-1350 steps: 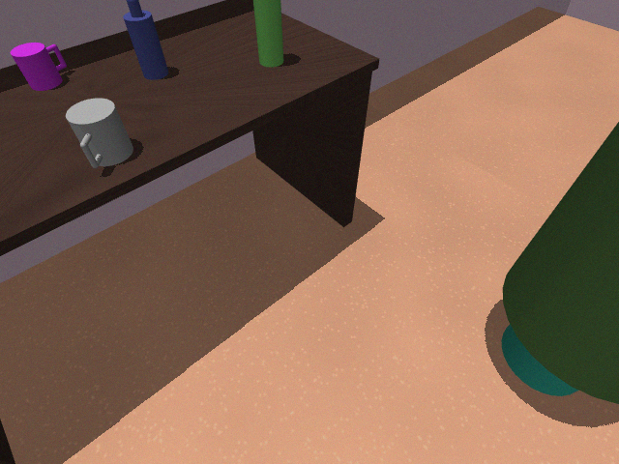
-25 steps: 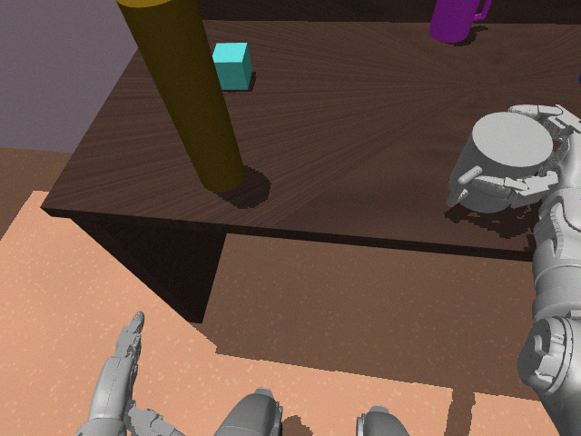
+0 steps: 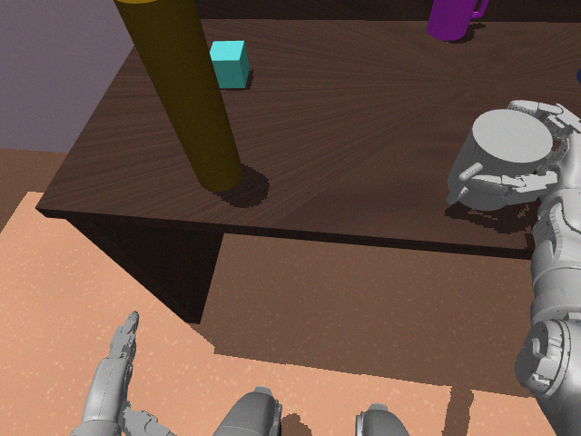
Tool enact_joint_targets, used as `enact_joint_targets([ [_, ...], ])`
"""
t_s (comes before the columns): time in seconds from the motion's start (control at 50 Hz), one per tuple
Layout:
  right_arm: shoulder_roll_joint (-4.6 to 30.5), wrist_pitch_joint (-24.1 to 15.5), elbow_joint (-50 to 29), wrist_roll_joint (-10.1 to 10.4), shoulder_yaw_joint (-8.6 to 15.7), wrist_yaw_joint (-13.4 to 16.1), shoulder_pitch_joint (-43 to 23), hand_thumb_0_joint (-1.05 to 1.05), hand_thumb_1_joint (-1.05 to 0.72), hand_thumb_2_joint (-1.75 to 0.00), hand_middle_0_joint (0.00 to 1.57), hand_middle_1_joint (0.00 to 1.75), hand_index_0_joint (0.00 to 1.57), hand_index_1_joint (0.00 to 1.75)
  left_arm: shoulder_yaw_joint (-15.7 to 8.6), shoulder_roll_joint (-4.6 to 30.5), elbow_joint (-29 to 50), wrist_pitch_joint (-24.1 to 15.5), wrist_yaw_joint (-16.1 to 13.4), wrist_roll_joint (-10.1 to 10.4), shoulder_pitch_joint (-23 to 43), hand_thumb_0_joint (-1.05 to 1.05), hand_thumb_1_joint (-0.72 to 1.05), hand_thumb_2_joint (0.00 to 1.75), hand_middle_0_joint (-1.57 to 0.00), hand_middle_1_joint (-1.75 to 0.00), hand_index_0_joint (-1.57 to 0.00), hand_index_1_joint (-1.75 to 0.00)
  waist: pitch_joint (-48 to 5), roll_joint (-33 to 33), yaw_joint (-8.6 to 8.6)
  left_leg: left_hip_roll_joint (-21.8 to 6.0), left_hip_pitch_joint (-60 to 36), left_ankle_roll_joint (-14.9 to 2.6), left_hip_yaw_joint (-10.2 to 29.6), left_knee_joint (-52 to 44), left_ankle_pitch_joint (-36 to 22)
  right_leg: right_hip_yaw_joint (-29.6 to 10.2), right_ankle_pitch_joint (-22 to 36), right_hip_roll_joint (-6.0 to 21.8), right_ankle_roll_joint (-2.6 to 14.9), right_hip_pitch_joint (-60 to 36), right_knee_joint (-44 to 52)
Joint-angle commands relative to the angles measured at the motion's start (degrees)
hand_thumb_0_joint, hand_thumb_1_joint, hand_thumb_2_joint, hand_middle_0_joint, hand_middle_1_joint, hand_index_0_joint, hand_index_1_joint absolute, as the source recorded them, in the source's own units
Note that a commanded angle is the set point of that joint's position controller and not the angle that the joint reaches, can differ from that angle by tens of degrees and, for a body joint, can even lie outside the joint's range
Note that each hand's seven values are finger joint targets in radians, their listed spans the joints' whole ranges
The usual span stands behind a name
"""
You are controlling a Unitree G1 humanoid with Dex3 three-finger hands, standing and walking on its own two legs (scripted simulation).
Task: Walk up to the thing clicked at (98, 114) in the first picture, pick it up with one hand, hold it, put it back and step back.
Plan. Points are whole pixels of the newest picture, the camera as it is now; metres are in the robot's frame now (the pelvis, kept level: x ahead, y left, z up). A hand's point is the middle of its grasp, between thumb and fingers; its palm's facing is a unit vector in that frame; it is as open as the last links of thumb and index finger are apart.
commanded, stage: open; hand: right
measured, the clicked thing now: (485, 168) +0.47 -0.20 +0.07
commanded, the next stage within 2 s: withdraw in 0.06 s
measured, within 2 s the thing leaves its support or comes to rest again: neither
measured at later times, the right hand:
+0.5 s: hand (580, 103) +0.48 -0.26 +0.17, palm faces +0.27 +0.96 +0.01, open 16.3 cm
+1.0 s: hand out of the picture +0.43 -0.37 +0.19, palm faces +0.49 +0.83 -0.28, open 17.6 cm
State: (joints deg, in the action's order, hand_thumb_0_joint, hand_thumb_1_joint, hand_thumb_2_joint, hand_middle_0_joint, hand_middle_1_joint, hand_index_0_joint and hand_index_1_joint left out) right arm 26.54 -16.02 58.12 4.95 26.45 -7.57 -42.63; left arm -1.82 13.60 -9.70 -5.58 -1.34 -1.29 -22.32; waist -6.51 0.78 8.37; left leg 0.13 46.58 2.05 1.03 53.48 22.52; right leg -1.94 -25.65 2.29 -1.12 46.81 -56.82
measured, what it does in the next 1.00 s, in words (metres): stands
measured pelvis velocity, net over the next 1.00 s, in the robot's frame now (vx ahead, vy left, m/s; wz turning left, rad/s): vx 0.03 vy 0.00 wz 0.00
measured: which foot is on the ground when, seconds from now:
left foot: down 0.00-1.00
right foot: down 0.00-1.00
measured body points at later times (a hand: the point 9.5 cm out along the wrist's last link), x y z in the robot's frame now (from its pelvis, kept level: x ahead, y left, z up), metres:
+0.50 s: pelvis +0.01 +0.00 +0.02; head +0.06 -0.02 +0.46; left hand +0.14 +0.27 -0.02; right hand +0.46 -0.31 +0.18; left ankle +0.03 +0.14 -0.68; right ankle +0.02 -0.13 -0.68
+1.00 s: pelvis +0.03 +0.00 +0.04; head +0.07 -0.01 +0.49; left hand +0.16 +0.26 -0.02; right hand +0.40 -0.41 +0.21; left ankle +0.03 +0.14 -0.68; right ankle +0.02 -0.13 -0.68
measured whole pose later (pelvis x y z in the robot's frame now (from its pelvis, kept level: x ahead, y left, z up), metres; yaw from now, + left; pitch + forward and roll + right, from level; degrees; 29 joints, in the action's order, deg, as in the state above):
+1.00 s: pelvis +0.03 +0.00 +0.04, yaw +0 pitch +9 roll +1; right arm 38.6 -2.6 47.0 -0.5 26.6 -1.8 -34.6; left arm -2.4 14.9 -20.3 -3.6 -0.7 2.3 -22.9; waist -4.3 0.2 2.0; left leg -0.2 27.6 1.9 1.4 36.9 18.0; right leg -0.9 -21.2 2.4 -1.2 27.7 -40.2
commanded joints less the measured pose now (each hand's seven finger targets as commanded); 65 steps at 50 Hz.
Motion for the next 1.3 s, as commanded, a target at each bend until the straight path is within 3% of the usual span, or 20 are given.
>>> enact_joint_targets([
  [0.0, 12.37, -3.75, -11.85, 0.50, -0.14, 0.14, -24.25, 0.00, 0.43, -0.31, 0.56, 0.46, 0.57, 0.46, -5.05, 8.80, 8.66, -2.94, -0.44, 0.08, -1.25, 0.00, -0.57, 0.06, -0.05, -0.05, -0.04, -0.06, -22.46, -7.65, 0.31, 1.35, -9.29, -2.28, -2.58, -5.43, -14.43, 1.07, 15.95, -0.66, 1.05, -14.83, 7.93],
  [0.16, 12.09, -4.20, -12.73, 0.16, -0.51, 0.44, -25.40, 0.00, 0.48, -0.23, 0.32, 0.29, 0.33, 0.29, -4.37, 7.64, 9.07, -2.84, -0.40, -0.15, -1.27, 0.00, -0.52, 0.03, -0.05, -0.06, -0.07, -0.05, -23.81, -7.78, -0.01, 1.21, -10.63, -2.19, -2.20, -5.34, -15.08, 1.50, 15.96, -1.29, 1.25, -14.78, 7.48],
  [0.26, 18.57, -3.52, -19.03, 0.21, 2.30, 1.21, -28.88, 0.00, 0.43, -0.23, 0.26, 0.26, 0.26, 0.26, -7.50, 11.07, 8.63, -2.22, -1.05, 0.22, -2.42, 0.00, -0.52, 0.02, -0.05, -0.06, -0.06, -0.04, -28.28, -11.26, -0.94, 1.42, -13.01, -2.43, -2.88, -6.28, -16.23, 1.22, 18.63, -1.05, 0.59, -20.50, 9.10],
  [0.34, 22.84, -2.23, -26.78, 0.58, 3.78, 1.97, -34.36, 0.00, 0.45, -0.14, 0.19, 0.18, 0.19, 0.18, -4.58, 8.95, 8.85, -2.13, -1.23, 0.92, 1.80, 0.00, -0.52, 0.02, -0.05, -0.05, -0.06, -0.04, -29.34, -13.19, -3.41, 1.27, -17.04, -2.51, -2.58, -8.58, -15.70, 1.66, 17.55, -1.34, 0.65, -21.91, 11.31],
  [0.4, 22.45, 0.85, -17.41, 0.32, 3.40, 1.58, -27.75, 0.00, 0.49, -0.09, 0.14, 0.12, 0.13, 0.12, -3.62, 8.42, 3.41, -1.56, -1.37, 1.38, -0.57, 0.00, -0.52, 0.03, -0.05, -0.05, -0.06, -0.04, -22.34, -10.23, -3.20, 1.44, -17.45, -2.40, -3.04, -10.37, -15.20, 1.53, 17.32, -1.44, 0.79, -20.19, 13.08],
  [0.44, 23.49, 1.98, -19.93, 0.25, 2.52, 0.87, -33.51, 0.00, 0.51, -0.05, 0.10, 0.07, 0.09, 0.07, -2.28, 7.41, 3.90, -2.06, -1.70, 1.66, 4.10, 0.00, -0.52, 0.03, -0.05, -0.05, -0.06, -0.04, -24.77, -11.03, -3.19, 1.25, -19.26, -2.23, -2.68, -11.05, -17.29, 1.83, 19.47, -1.20, 0.78, -22.70, 13.42],
  [0.48, 19.25, 4.80, -13.15, 0.58, -0.74, -0.99, -31.01, 0.00, 0.52, -0.04, 0.09, 0.06, 0.08, 0.06, -2.53, 7.46, -1.73, -2.11, -1.96, 1.89, 2.09, 0.00, -0.53, 0.03, -0.05, -0.05, -0.05, -0.04, -18.99, -8.45, -1.88, 1.28, -17.24, -2.04, -2.75, -12.51, -15.96, 1.99, 17.16, -1.20, 1.24, -21.10, 14.48],
  [0.62, 19.71, 11.92, -6.55, 2.95, -0.97, -7.79, -27.42, 0.00, 0.54, -0.03, 0.05, 0.05, 0.06, 0.05, -2.12, 9.61, -2.41, -3.59, -2.47, 2.89, 5.34, 0.00, -0.58, 0.07, -0.07, -0.06, -0.05, -0.08, -15.03, -1.96, -2.09, 1.15, -18.67, -1.43, -2.95, -15.51, -15.52, 1.48, 17.12, -0.99, 1.94, -22.06, 17.44],
  [0.64, 28.47, 11.01, -8.78, -4.29, -2.46, -4.37, -25.68, 0.00, 0.56, -0.02, 0.05, 0.05, 0.06, 0.05, -2.92, 9.16, 1.16, -2.92, -1.91, 3.04, 7.49, 0.00, -0.56, 0.06, -0.06, -0.06, -0.05, -0.07, -15.19, -0.35, -5.73, 0.50, -21.15, -1.17, -2.49, -17.16, -14.60, 2.87, 16.77, -1.50, 1.75, -22.54, 18.66],
  [0.7, 23.99, 12.21, -1.91, -3.55, -4.20, -1.15, -20.62, 0.00, 0.57, -0.02, 0.05, 0.05, 0.06, 0.05, -5.96, 11.47, -1.52, -1.31, -1.17, 3.34, 0.20, 0.00, -0.55, 0.05, -0.06, -0.05, -0.05, -0.06, -9.23, 5.34, -2.21, 0.26, -21.67, -0.53, -2.49, -19.43, -13.50, 3.48, 13.70, -2.00, 2.46, -20.98, 20.17],
  [0.78, 38.31, 9.84, -18.66, -5.98, 2.54, 2.26, -29.43, 0.00, 0.60, -0.02, 0.05, 0.05, 0.06, 0.05, -3.01, 9.15, 3.73, -0.62, 0.02, 3.76, 0.96, 0.00, -0.53, 0.04, -0.05, -0.05, -0.05, -0.04, -21.34, -2.84, -6.76, -0.51, -28.53, -0.86, -1.73, -18.33, -19.32, 4.64, 20.06, -2.68, 1.70, -26.23, 20.24],
  [0.84, 36.33, 9.15, -17.50, -6.16, 2.77, 4.54, -24.03, 0.00, 0.59, -0.04, 0.06, 0.05, 0.06, 0.05, -2.22, 7.25, -0.44, -0.86, 0.57, 3.97, 0.32, 0.00, -0.52, 0.04, -0.04, -0.04, -0.05, -0.03, -18.70, -10.26, -8.13, -0.07, -28.12, -1.98, -2.41, -18.27, -19.60, 4.27, 22.53, -2.71, 0.50, -28.50, 20.96],
  [0.86, 40.42, 8.08, -29.53, -5.85, 5.94, 5.73, -24.86, 0.00, 0.59, -0.04, 0.06, 0.05, 0.06, 0.05, -3.22, 8.27, 0.98, -1.02, 0.54, 3.88, 0.69, 0.00, -0.52, 0.05, -0.04, -0.04, -0.05, -0.03, -25.14, -16.78, -9.99, -0.13, -30.33, -2.49, -2.26, -17.92, -21.72, 4.13, 26.73, -2.58, -0.21, -31.98, 21.10],
  [0.92, 26.37, 9.43, -21.52, -5.27, -0.71, 6.45, -12.70, 0.00, 0.61, -0.04, 0.06, 0.05, 0.06, 0.05, -1.72, 6.10, -2.57, -1.30, 0.96, 3.44, 3.91, 0.00, -0.54, 0.06, -0.04, -0.04, -0.04, -0.04, -16.93, -14.35, -8.60, 0.81, -26.36, -3.01, -2.92, -18.73, -21.56, 3.83, 29.61, -1.56, -0.55, -30.72, 20.78],
  [0.96, 25.78, 9.05, -27.53, -4.66, -0.08, 7.32, -8.22, 0.00, 0.59, -0.04, 0.06, 0.05, 0.06, 0.05, -3.19, 7.83, -1.34, -1.71, 0.59, 3.37, 7.15, 0.00, -0.55, 0.07, -0.05, -0.05, -0.04, -0.05, -19.25, -13.80, -8.88, 1.13, -26.60, -3.07, -3.36, -18.62, -22.24, 3.32, 32.63, -0.73, -0.71, -32.65, 20.44],
  [1.0, 19.58, 9.39, -34.55, -3.68, -4.13, 7.13, -6.63, 0.00, 0.58, -0.04, 0.06, 0.05, 0.06, 0.05, -5.25, 9.19, -1.10, -1.88, 0.34, 3.37, 7.81, 0.00, -0.56, 0.08, -0.05, -0.05, -0.04, -0.05, -19.59, -13.38, -7.82, 1.26, -26.34, -3.33, -3.69, -19.01, -22.38, 3.06, 33.32, -0.33, -0.68, -35.37, 20.94],
  [1.06, 22.66, 9.33, -44.29, -2.81, 0.86, 7.90, 9.75, 0.00, 0.55, -0.05, 0.06, 0.05, 0.06, 0.05, -9.96, 13.15, -2.93, -1.54, -0.23, 3.94, 3.15, 0.00, -0.56, 0.08, -0.05, -0.05, -0.04, -0.06, -18.97, -9.84, -9.42, 1.33, -28.91, -3.20, -4.70, -18.86, -25.54, 2.84, 38.74, -0.08, -0.57, -36.95, 20.47],
  [1.1, 19.30, 9.86, -51.37, -1.99, 1.23, 7.73, 25.74, 0.00, 0.56, -0.04, 0.06, 0.05, 0.06, 0.05, -10.16, 12.13, -4.09, -0.15, 0.02, 4.47, -0.24, 0.00, -0.55, 0.07, -0.05, -0.05, -0.04, -0.06, -13.89, -3.99, -9.65, 1.53, -31.34, -2.92, -5.34, -18.77, -27.63, 3.18, 38.04, -0.30, -0.21, -33.35, 21.81],
  [1.12, 14.96, 10.09, -56.32, -1.40, -1.38, 7.33, 28.30, 0.00, 0.56, -0.04, 0.06, 0.05, 0.06, 0.05, -10.45, 11.37, -3.95, 0.34, 0.31, 4.63, 0.13, 0.00, -0.55, 0.07, -0.05, -0.05, -0.05, -0.06, -13.24, -3.68, -9.31, 1.64, -31.47, -2.82, -5.39, -19.10, -27.13, 3.15, 37.97, -0.31, -0.27, -33.55, 22.50],
  [1.28, 10.16, 10.51, -83.56, 0.24, 1.17, 7.64, 50.18, 0.00, 0.60, -0.04, 0.06, 0.05, 0.05, 0.05, -10.03, 7.08, -7.53, 3.80, 1.56, 4.98, 3.19, 0.00, -0.54, 0.06, -0.05, -0.05, -0.05, -0.05, -1.00, -7.84, -11.10, 0.45, -31.53, -2.37, -4.73, -20.94, -22.37, 4.05, 29.28, -1.26, 0.13, -29.40, 25.52],
])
